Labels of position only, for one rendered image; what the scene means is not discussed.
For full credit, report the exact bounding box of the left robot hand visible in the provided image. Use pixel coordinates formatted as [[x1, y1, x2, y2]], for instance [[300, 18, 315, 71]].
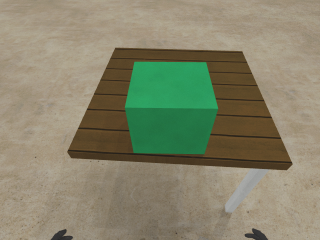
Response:
[[51, 229, 73, 240]]

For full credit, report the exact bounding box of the right robot hand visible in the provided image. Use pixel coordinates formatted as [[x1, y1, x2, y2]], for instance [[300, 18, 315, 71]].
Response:
[[244, 228, 268, 240]]

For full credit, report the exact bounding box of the table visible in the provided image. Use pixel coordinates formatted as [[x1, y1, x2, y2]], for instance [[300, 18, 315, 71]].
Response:
[[67, 47, 293, 213]]

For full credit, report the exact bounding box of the carton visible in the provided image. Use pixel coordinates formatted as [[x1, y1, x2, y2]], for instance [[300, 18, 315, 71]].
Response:
[[125, 61, 218, 155]]

